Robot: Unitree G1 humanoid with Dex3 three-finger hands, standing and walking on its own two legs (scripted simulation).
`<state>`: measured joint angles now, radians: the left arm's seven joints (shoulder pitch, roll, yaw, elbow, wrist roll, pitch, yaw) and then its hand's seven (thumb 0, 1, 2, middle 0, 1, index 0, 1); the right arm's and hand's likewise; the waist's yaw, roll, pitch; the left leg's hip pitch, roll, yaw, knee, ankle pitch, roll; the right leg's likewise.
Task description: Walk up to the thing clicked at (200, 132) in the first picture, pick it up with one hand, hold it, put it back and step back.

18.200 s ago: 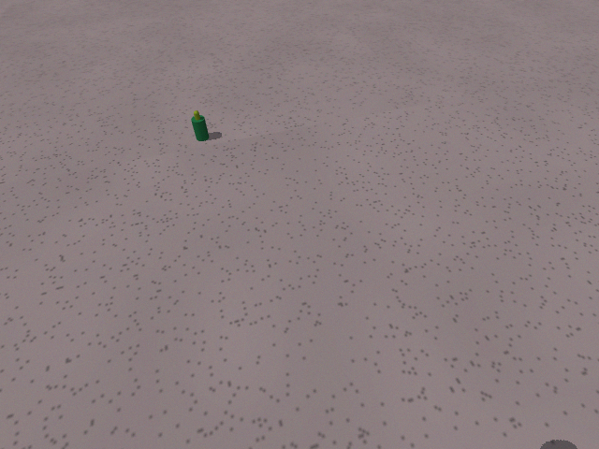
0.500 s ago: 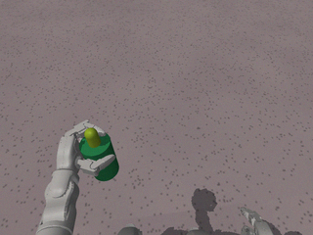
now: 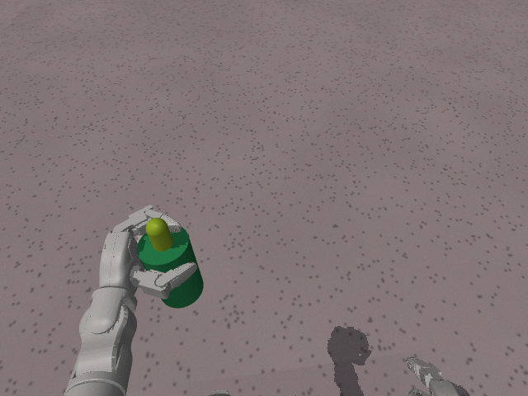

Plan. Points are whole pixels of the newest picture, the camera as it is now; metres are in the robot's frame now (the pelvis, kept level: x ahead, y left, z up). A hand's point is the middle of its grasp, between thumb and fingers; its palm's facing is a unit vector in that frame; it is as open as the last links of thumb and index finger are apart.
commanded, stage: hold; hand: left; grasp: from the side
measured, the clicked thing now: (169, 258) +0.33 +0.16 +0.02
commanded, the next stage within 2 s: none
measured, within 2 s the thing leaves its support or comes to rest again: neither
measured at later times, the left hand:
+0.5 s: hand (164, 254) +0.32 +0.16 +0.05, palm faces +0.01 -1.00 -0.01, open 8.5 cm
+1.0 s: hand (164, 256) +0.31 +0.16 +0.05, palm faces +0.01 -1.00 -0.01, open 8.5 cm
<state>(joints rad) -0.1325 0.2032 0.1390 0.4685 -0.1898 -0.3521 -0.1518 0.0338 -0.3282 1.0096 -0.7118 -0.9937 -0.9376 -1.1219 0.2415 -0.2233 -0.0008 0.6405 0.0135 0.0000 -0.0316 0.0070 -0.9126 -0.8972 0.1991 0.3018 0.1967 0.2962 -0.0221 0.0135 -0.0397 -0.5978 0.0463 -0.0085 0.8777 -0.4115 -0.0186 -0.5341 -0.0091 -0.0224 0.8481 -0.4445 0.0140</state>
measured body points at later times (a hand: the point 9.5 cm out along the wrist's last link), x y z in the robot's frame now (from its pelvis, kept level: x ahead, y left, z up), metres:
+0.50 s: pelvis +0.00 +0.00 +0.01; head +0.03 +0.00 +0.46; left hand +0.31 +0.22 +0.05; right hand +0.13 -0.24 -0.10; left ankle +0.02 +0.13 -0.70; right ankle -0.01 -0.13 -0.70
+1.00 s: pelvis -0.01 +0.00 +0.01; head +0.03 +0.00 +0.46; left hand +0.31 +0.21 +0.06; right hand +0.13 -0.25 -0.10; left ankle +0.02 +0.13 -0.70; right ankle -0.01 -0.13 -0.70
